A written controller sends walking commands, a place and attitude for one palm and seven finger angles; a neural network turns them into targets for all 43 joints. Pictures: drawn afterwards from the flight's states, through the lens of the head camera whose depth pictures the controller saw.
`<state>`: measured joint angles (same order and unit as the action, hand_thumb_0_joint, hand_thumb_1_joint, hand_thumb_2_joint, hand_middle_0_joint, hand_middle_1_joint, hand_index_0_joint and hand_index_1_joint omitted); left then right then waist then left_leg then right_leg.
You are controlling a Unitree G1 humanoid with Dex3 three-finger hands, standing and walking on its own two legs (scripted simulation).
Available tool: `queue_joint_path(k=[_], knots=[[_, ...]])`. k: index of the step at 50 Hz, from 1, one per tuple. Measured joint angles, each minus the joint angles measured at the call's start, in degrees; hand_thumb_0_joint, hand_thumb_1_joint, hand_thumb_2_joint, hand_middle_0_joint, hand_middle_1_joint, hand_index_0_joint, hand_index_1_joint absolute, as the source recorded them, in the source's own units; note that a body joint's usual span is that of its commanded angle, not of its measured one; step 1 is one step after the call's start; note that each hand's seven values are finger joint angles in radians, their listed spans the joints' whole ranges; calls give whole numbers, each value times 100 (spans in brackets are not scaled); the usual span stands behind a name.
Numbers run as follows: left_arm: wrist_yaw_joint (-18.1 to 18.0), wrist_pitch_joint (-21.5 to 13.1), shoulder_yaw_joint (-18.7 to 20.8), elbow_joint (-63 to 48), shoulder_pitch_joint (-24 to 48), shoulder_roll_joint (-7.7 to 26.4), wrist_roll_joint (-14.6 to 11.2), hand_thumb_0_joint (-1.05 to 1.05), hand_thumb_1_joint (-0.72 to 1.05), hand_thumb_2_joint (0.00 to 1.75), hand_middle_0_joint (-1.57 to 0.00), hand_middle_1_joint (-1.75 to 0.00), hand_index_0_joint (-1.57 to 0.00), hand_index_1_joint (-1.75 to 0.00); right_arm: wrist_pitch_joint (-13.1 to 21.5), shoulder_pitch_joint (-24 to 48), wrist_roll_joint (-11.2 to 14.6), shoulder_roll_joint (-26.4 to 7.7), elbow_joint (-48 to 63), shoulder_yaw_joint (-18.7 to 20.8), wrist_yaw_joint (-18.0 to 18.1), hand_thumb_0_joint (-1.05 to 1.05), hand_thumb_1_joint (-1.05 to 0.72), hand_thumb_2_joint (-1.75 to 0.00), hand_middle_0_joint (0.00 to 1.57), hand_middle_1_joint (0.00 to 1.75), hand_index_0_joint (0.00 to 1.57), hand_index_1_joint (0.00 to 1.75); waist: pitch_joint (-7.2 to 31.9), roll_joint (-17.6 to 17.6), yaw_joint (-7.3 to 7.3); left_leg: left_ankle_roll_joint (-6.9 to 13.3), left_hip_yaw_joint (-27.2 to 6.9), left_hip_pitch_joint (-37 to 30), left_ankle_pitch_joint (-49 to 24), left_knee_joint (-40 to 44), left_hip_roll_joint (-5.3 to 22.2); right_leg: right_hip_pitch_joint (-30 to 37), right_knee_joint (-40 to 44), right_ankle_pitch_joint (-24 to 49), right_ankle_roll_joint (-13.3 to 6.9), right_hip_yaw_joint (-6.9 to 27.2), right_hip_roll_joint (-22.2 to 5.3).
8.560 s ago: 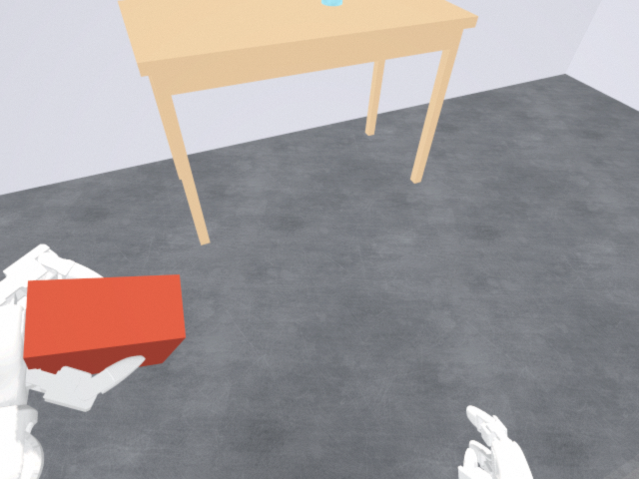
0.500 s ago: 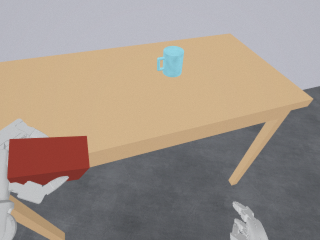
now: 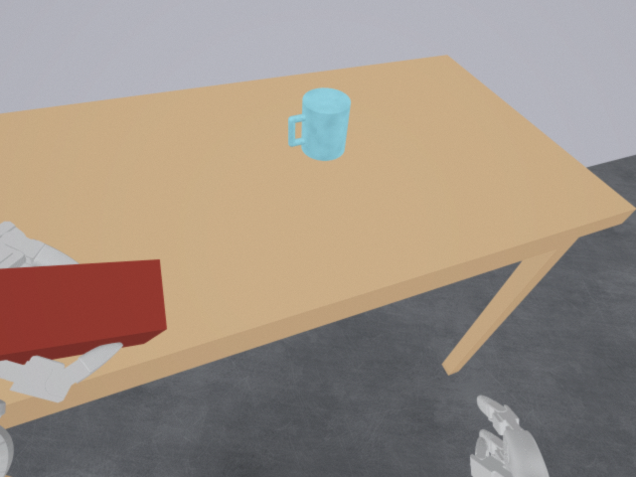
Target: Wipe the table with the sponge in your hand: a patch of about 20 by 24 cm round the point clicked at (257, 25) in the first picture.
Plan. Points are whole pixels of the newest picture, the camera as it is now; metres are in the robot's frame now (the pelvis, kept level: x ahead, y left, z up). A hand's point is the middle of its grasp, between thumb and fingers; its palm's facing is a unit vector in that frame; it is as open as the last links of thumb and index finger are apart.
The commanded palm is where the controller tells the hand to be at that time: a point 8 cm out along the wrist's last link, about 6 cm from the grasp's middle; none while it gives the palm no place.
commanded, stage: come to a stop and stand still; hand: left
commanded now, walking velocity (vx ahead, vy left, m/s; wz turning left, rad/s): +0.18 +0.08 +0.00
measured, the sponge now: (105, 311) +0.22 +0.22 +0.16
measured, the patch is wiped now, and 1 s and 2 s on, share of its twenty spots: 0.00 0.00 0.00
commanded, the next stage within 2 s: look again from close up in 1.98 s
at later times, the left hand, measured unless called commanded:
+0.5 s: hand (106, 224) +0.29 +0.24 +0.19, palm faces +0.40 -0.83 -0.39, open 9.9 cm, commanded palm +0.24 +0.28 +0.20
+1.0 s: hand (56, 235) +0.30 +0.30 +0.16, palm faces +0.28 -0.88 -0.38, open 9.9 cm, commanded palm +0.23 +0.35 +0.20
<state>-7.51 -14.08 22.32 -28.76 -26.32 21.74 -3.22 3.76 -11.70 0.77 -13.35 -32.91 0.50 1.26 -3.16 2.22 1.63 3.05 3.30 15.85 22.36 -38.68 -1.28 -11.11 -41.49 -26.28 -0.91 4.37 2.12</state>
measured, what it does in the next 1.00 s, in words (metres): steps on the spot: right foot, then left foot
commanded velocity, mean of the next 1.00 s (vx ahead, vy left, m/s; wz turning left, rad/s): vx -0.08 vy -0.01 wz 0.00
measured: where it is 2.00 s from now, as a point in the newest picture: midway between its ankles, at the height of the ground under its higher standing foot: outside the picture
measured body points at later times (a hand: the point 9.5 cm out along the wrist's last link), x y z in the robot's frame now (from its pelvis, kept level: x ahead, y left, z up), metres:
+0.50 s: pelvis +0.07 +0.00 +0.01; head +0.11 +0.01 +0.45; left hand +0.27 +0.28 +0.21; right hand +0.27 -0.22 -0.07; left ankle +0.08 +0.15 -0.69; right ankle +0.18 -0.06 -0.72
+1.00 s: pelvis +0.05 +0.08 +0.01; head +0.06 +0.10 +0.46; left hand +0.27 +0.35 +0.18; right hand +0.17 -0.14 -0.08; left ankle +0.11 +0.17 -0.72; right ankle +0.15 -0.05 -0.71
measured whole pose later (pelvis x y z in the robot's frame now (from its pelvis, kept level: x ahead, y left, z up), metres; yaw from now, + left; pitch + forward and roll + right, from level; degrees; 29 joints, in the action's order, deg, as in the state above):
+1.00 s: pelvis +0.05 +0.08 +0.01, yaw -4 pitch -4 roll +0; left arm -6.0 -13.2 18.4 -23.6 -22.6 21.8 0.1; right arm 8.1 -17.1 -0.5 -10.6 -34.2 -3.5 -1.2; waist -4.4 3.2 -0.1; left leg 2.7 5.8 16.0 14.8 -34.5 -0.4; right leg -20.6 -34.1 -13.2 0.5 -0.4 -1.5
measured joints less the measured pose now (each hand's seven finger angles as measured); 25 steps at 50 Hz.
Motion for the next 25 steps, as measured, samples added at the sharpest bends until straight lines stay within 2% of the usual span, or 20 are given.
queue_joint_path(k=[2,4,6,8,10,13,15,16,18,20,21,23,25], knots=[[-14,71,31,71,87,-36,8,-1,-48,101,-78,-134,-78,-134,16,99,-26,107,-28,54,-11,1,-90,-90,20,30,20,30,-146,8,-25,61,107,-204,55,80,-88,-557,-1470,-136,39,-28,-26],[-11,174,-13,137,218,-53,21,-1,-48,101,-78,-134,-78,-134,89,98,-54,238,-67,41,-40,1,-90,-90,20,30,20,30,-197,-60,-129,106,77,-447,-29,299,-132,-1108,-2660,-162,21,-166,-2],[17,251,-63,86,273,-34,33,-1,-48,101,-78,-134,-78,-134,134,21,-51,366,-86,-21,-85,1,-90,-90,20,30,20,30,-155,-105,-214,128,19,-670,-116,617,-148,-1619,-3122,11,17,-355,-49],[60,275,-64,-87,219,10,39,-1,-48,101,-78,-134,-78,-134,149,-63,-39,466,-76,-110,-111,1,-90,-90,20,30,20,30,-129,-112,-242,97,7,-881,-210,955,-138,-1969,-2767,436,34,-557,-141],[93,245,-8,-280,85,81,39,-1,-48,101,-78,-134,-78,-134,164,-135,-56,525,-35,-182,-122,1,-90,-90,20,30,21,30,-150,-134,-252,45,17,-1056,-259,1199,-114,-2038,-1766,1051,28,-807,-233],[131,241,126,-437,-155,251,-2,-1,-48,101,-78,-134,-78,-134,180,-233,-73,550,70,-257,-83,1,-90,-90,20,30,21,30,-248,-194,-262,-34,23,-1212,-104,1151,-83,-1671,-68,1889,-51,-1063,-203],[155,291,210,-419,-239,378,-39,-1,-48,101,-78,-134,-78,-134,181,-297,-55,540,102,-283,-32,1,-90,-90,20,30,21,30,-280,-213,-267,-118,2,-1203,160,786,-86,-1200,832,2349,-117,-1171,-147],[163,324,224,-379,-212,393,-40,-1,-48,101,-78,-134,-78,-134,169,-291,-40,504,86,-277,-10,1,-90,-90,20,30,21,30,-292,-275,-249,-196,-10,-1098,312,427,-38,-989,1070,2154,-269,-1212,-91],[134,365,194,-275,-21,284,-63,-1,-48,101,-78,-134,-78,-134,130,-78,-6,376,-16,-232,7,1,-90,-90,20,30,21,30,-425,-475,-223,-424,-149,-570,110,-749,92,-894,1090,1840,-471,-1312,37],[63,337,145,-225,148,160,-101,-1,-48,101,-78,-134,-78,-134,125,182,16,278,-82,-178,-24,1,-90,-90,20,30,21,30,-590,-448,-176,-475,-328,18,463,-1954,8,-892,1017,1811,-512,-1297,21],[25,335,120,-236,190,108,-103,-1,-48,101,-78,-134,-78,-134,121,280,23,250,-91,-164,-30,1,-90,-90,20,30,21,30,-642,-360,-135,-488,-356,223,589,-2240,-8,-888,1010,1834,-502,-1246,-14],[-57,340,99,-328,144,33,-75,-1,-48,101,-78,-134,-78,-134,90,434,14,216,-82,-186,-13,1,-90,-90,20,30,21,30,-648,-131,-74,-461,-339,405,752,-1980,90,-907,1039,1884,-488,-1114,-91],[-114,342,59,-455,42,-19,-54,-1,-48,101,-78,-134,-78,-134,59,513,-7,173,-26,-206,42,1,-90,-90,20,30,21,30,-572,26,-80,-410,-362,358,593,-1094,236,-925,1089,1928,-458,-1044,-156]])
